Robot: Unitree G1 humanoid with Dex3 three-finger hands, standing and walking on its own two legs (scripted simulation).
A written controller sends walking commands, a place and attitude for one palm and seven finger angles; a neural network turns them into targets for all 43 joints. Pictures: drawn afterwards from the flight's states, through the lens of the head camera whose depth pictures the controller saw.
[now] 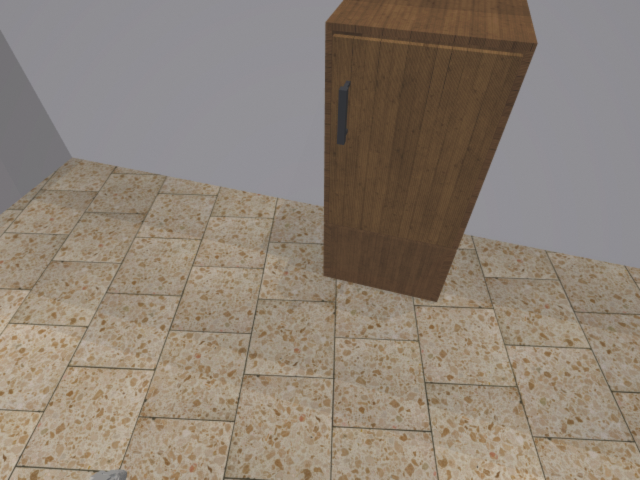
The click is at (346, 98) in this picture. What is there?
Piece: cupboard door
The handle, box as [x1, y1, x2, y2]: [337, 81, 349, 144]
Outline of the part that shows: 349,81 346,81 344,85 341,86 339,89 337,143 340,144 344,143 347,131 345,126 347,88 349,86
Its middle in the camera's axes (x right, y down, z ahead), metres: +0.06 -0.31 +0.97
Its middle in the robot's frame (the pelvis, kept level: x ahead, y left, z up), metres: +0.94 +0.00 -0.02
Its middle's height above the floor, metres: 0.75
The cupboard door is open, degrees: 0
